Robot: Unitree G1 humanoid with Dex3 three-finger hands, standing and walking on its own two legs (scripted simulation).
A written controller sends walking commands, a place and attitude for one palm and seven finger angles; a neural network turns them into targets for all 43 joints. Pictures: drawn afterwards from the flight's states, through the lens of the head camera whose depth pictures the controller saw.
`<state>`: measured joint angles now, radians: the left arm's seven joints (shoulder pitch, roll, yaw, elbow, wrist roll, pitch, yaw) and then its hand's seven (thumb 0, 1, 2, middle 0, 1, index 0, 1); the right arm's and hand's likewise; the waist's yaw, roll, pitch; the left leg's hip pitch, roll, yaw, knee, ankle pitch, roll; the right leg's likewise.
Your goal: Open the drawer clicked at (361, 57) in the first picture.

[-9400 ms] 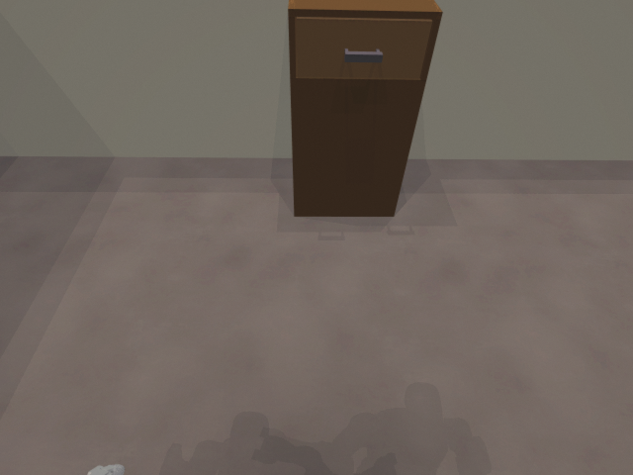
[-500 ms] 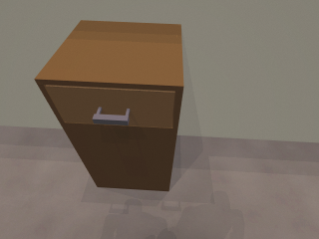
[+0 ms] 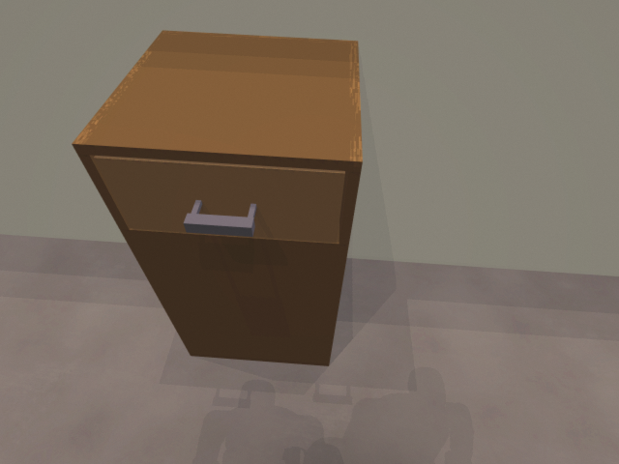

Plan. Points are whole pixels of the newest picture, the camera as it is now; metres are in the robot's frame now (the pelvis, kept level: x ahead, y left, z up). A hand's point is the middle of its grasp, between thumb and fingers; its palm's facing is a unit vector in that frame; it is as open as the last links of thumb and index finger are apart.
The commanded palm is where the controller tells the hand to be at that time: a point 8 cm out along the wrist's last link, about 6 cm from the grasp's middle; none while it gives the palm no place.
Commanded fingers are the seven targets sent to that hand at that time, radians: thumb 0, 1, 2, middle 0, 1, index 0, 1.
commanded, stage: raise the hand with hooked fingers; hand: left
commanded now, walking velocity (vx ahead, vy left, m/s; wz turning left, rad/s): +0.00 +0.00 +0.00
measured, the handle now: (222, 216) +0.50 +0.20 -0.02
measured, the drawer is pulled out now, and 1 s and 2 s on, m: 0.00 0.00 0.00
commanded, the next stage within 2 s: move the hooked fingers above the handle in 1.84 s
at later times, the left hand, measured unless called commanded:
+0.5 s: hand (149, 448) +0.14 +0.22 -0.06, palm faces +0.02 -0.07 -1.00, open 9.3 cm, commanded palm +0.15 +0.22 +0.02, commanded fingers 0.00 0.22 0.61 -0.25 -0.74 -0.25 -0.74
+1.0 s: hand (129, 356) +0.23 +0.24 +0.02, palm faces +0.06 -0.07 -1.00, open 12.3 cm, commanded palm +0.21 +0.24 +0.09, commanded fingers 0.00 -0.36 0.36 -0.29 -1.11 -0.29 -1.11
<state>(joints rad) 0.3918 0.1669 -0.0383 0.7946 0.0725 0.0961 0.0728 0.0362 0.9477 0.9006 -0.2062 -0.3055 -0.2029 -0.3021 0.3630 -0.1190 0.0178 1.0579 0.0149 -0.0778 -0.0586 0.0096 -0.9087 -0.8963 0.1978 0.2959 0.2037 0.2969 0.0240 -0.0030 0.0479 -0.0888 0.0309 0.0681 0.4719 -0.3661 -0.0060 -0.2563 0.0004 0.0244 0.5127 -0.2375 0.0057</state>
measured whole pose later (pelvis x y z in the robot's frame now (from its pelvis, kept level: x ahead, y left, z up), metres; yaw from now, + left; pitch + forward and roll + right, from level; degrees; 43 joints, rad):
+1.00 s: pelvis -0.02 +0.00 -0.01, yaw +2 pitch +5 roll +1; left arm 0.16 0.40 -0.03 0.02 1.02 -0.03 0.31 0.00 -0.14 0.46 -0.30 -0.97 -0.30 -0.97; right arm 0.17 -0.27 -0.06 0.64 -0.05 0.08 -0.02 0.02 -0.91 -0.90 0.20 0.30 0.20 0.30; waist 0.06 0.05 -0.01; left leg -0.33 0.00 0.03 0.62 -0.38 0.00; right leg -0.47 -0.03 0.00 0.65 -0.26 0.01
